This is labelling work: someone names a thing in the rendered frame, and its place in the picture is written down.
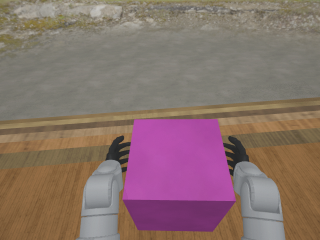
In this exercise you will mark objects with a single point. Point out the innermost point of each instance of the robot right forearm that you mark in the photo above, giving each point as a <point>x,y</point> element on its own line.
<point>261,207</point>

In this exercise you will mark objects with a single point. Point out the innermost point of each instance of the carton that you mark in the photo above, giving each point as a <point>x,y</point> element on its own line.
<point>177,176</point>

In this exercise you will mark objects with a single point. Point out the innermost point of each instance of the robot left forearm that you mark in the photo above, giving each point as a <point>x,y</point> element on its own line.
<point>100,203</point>

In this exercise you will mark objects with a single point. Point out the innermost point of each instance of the right robot hand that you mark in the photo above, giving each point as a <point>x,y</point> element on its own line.
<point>239,154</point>

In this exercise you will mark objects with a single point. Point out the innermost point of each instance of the left robot hand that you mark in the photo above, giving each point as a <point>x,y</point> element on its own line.
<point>114,154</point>

